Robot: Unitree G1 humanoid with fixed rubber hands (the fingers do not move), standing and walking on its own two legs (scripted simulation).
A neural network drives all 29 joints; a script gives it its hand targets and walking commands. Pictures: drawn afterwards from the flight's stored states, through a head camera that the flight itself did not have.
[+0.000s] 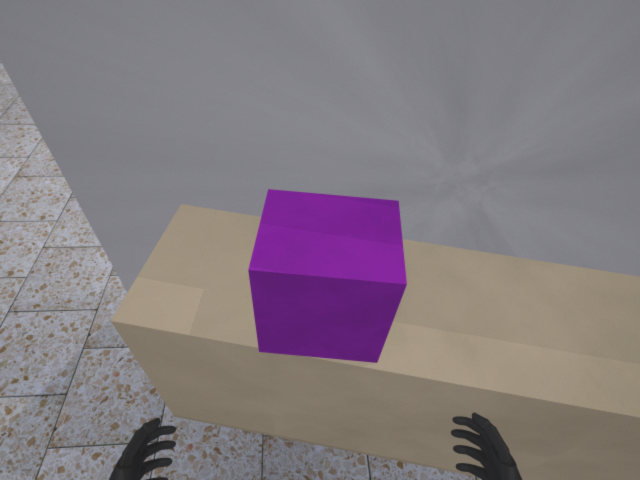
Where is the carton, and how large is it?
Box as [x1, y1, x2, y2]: [248, 189, 406, 362]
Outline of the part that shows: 268,189 248,269 259,351 376,362 406,284 398,201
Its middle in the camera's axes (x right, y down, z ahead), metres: +0.01 +0.07 +0.69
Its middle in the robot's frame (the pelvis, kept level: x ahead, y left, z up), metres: +0.47 +0.03 -0.09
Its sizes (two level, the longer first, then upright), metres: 0.221 0.173 0.250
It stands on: a pedestal, 0.56 m high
